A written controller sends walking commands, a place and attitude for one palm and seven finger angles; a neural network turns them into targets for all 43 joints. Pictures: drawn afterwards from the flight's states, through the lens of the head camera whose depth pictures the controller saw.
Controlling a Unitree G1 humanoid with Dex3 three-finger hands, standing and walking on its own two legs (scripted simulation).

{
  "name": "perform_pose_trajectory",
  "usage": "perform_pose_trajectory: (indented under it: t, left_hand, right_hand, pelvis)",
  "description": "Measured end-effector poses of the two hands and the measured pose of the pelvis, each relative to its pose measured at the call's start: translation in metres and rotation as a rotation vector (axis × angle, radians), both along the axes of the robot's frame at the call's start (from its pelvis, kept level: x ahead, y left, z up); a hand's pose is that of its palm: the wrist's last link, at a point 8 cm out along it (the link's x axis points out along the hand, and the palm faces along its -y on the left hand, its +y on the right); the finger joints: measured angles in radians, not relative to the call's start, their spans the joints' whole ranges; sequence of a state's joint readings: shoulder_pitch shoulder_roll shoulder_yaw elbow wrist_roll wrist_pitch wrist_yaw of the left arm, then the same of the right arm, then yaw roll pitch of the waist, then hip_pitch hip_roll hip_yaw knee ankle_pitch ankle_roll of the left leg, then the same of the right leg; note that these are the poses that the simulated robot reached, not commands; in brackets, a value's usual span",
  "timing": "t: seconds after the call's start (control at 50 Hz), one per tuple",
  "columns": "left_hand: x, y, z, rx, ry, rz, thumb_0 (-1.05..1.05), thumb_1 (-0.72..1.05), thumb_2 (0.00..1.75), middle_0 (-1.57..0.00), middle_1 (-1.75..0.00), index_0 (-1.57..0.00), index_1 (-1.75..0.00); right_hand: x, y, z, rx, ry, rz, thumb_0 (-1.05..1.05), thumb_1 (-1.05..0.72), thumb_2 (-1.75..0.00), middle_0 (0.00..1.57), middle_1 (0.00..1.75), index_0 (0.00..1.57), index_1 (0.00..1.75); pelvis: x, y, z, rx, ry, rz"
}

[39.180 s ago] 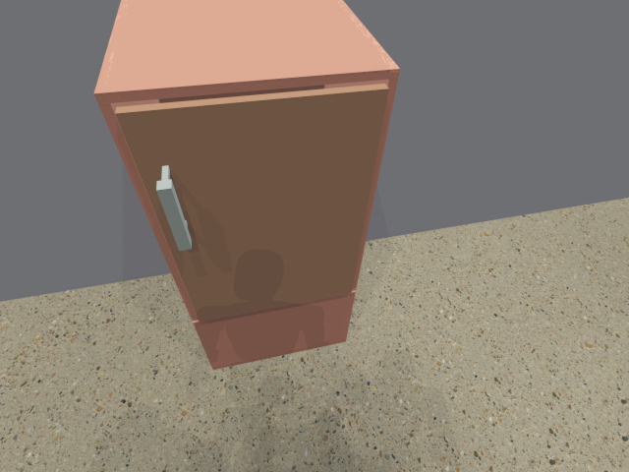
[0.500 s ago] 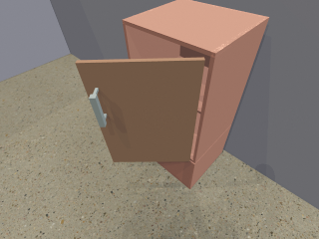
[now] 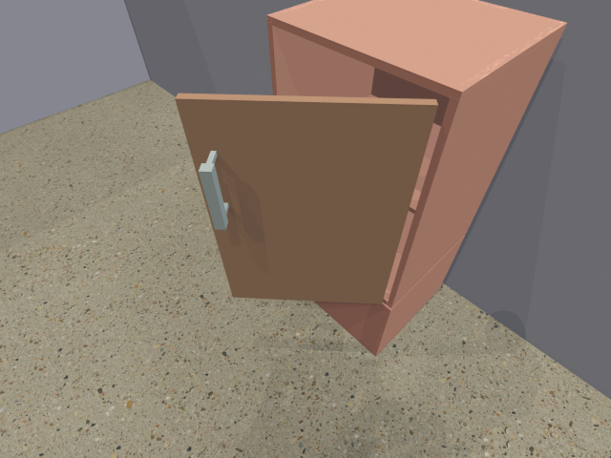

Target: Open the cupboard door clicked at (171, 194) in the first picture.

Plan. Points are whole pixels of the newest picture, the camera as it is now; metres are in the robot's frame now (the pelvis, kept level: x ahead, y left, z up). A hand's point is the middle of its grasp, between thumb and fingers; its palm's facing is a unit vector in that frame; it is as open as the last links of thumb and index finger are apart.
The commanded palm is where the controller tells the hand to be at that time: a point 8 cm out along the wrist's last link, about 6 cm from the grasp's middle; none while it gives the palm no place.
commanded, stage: look again from close up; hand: left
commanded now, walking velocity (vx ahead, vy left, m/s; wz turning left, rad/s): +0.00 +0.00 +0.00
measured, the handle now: (217, 191) +0.55 +0.22 +0.01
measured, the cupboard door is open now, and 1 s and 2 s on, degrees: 43 43 43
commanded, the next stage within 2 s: raise the hand with hooked fingers in 0.36 s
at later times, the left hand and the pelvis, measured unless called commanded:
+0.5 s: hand out of the picture +0.04 +0.25 -0.16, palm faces +0.04 -0.98 -0.20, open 7.4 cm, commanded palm +0.09 +0.29 -0.06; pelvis -0.02 +0.06 +0.01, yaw -2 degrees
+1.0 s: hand out of the picture +0.12 +0.26 -0.04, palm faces +0.21 -0.98 -0.06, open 9.3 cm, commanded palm +0.12 +0.31 -0.03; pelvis -0.06 +0.02 -0.08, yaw +2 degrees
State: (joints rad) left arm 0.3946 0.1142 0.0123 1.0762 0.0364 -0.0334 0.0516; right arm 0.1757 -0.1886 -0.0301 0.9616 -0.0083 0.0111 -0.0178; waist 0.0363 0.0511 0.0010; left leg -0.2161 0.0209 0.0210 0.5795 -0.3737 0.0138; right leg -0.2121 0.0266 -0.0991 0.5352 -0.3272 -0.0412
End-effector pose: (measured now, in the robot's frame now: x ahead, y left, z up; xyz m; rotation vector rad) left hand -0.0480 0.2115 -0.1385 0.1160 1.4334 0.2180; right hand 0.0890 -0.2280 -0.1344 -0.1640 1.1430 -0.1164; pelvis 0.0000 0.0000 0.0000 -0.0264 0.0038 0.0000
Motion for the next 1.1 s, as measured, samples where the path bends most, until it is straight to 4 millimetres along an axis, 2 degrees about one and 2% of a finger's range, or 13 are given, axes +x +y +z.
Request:
perform_pose_trajectory:
  t: [0.14, 0.3, 0.48, 0.52, 0.62, 0.68, 0.72, 0.76, 0.86, 0.9, 0.94, 1.0, 1.1]
  left_hand:
    - [0.039, 0.045, 0.001, 0.026, -0.105, -0.039, 0.0, 0.9, 0.89, -0.2, -0.3, -0.2, -0.3]
    - [0.069, 0.076, 0.005, 0.026, -0.16, -0.105, 0.0, 0.9, 0.89, -0.2, -0.3, -0.2, -0.3]
    - [0.07, 0.085, 0.0, 0.007, -0.118, -0.139, 0.0, 0.9, 0.89, -0.2, -0.3, -0.2, -0.3]
    - [0.094, 0.089, 0.021, 0.021, -0.282, -0.053, 0.01, 0.9, 0.89, -0.2, -0.3, -0.2, -0.3]
    - [0.183, 0.093, 0.122, 0.103, -0.927, -0.036, 0.01, 0.86, 0.88, -0.2, -0.33, -0.2, -0.33]
    - [0.212, 0.085, 0.155, 0.073, -1.23, -0.105, 0.01, 0.82, 0.86, -0.2, -0.36, -0.2, -0.35]
    - [0.216, 0.08, 0.156, 0.022, -1.352, -0.151, 0.0, 0.78, 0.84, -0.2, -0.38, -0.21, -0.38]
    - [0.209, 0.078, 0.144, -0.028, -1.419, -0.199, 0.0, 0.74, 0.82, -0.21, -0.41, -0.21, -0.4]
    - [0.159, 0.088, 0.086, -0.055, -1.341, -0.143, 0.0, 0.63, 0.78, -0.22, -0.48, -0.22, -0.47]
    - [0.139, 0.094, 0.074, -0.022, -1.301, -0.084, 0.0, 0.58, 0.76, -0.22, -0.51, -0.23, -0.5]
    - [0.128, 0.097, 0.077, 0.027, -1.314, -0.049, 0.01, 0.54, 0.74, -0.23, -0.54, -0.23, -0.53]
    - [0.131, 0.094, 0.099, 0.08, -1.416, -0.081, 0.01, 0.47, 0.71, -0.23, -0.58, -0.23, -0.58]
    - [0.176, 0.083, 0.123, 0.018, -1.49, -0.269, 0.01, 0.35, 0.66, -0.23, -0.66, -0.24, -0.65]
  right_hand:
    - [-0.012, 0.044, 0.005, 0.015, -0.033, 0.005, 0.0, -0.92, -0.9, 0.2, 0.3, 0.2, 0.3]
    - [-0.055, 0.051, 0.007, -0.031, 0.046, -0.021, -0.01, -0.94, -0.9, 0.2, 0.3, 0.21, 0.3]
    - [-0.12, 0.061, 0.005, -0.038, 0.225, -0.073, 0.0, -0.92, -0.9, 0.2, 0.3, 0.2, 0.3]
    - [-0.121, 0.062, 0.012, -0.037, 0.153, -0.086, 0.01, -0.91, -0.9, 0.2, 0.3, 0.2, 0.3]
    - [-0.089, 0.053, 0.027, -0.039, -0.119, -0.053, 0.01, -0.9, -0.9, 0.2, 0.3, 0.21, 0.3]
    - [-0.054, 0.039, 0.025, -0.043, -0.277, -0.01, 0.01, -0.9, -0.9, 0.2, 0.3, 0.21, 0.3]
    - [-0.029, 0.028, 0.025, -0.06, -0.373, 0.009, 0.01, -0.9, -0.9, 0.2, 0.3, 0.21, 0.3]
    - [-0.005, 0.017, 0.027, -0.077, -0.464, 0.027, 0.01, -0.9, -0.9, 0.2, 0.3, 0.21, 0.3]
    - [0.049, 0.001, 0.037, -0.134, -0.629, 0.122, 0.01, -0.9, -0.9, 0.2, 0.3, 0.2, 0.3]
    - [0.066, 0.0, 0.038, -0.147, -0.658, 0.168, 0.01, -0.9, -0.9, 0.2, 0.3, 0.2, 0.3]
    - [0.078, 0.004, 0.037, -0.15, -0.669, 0.209, 0.01, -0.9, -0.9, 0.2, 0.3, 0.2, 0.3]
    - [0.087, 0.014, 0.029, -0.129, -0.66, 0.254, 0.01, -0.9, -0.9, 0.2, 0.3, 0.2, 0.3]
    - [0.078, 0.028, 0.007, -0.057, -0.599, 0.243, 0.01, -0.9, -0.9, 0.2, 0.3, 0.21, 0.3]
  pelvis:
    - [-0.006, 0.03, 0.003, 0.012, -0.027, -0.018]
    - [-0.015, 0.053, 0.005, 0.019, -0.025, -0.035]
    - [-0.017, 0.065, 0.006, 0.019, -0.019, -0.04]
    - [-0.019, 0.063, 0.006, 0.023, -0.009, -0.034]
    - [-0.023, 0.058, 0.006, 0.031, 0.022, 0.004]
    - [-0.033, 0.053, -0.01, 0.049, 0.06, -0.008]
    - [-0.04, 0.05, -0.023, 0.043, 0.099, -0.02]
    - [-0.046, 0.045, -0.038, 0.041, 0.135, -0.025]
    - [-0.056, 0.03, -0.07, 0.039, 0.2, -0.019]
    - [-0.057, 0.026, -0.077, 0.027, 0.211, -0.003]
    - [-0.057, 0.021, -0.08, 0.013, 0.215, 0.013]
    - [-0.056, 0.016, -0.082, -0.007, 0.219, 0.032]
    - [-0.055, 0.008, -0.082, -0.023, 0.228, 0.039]
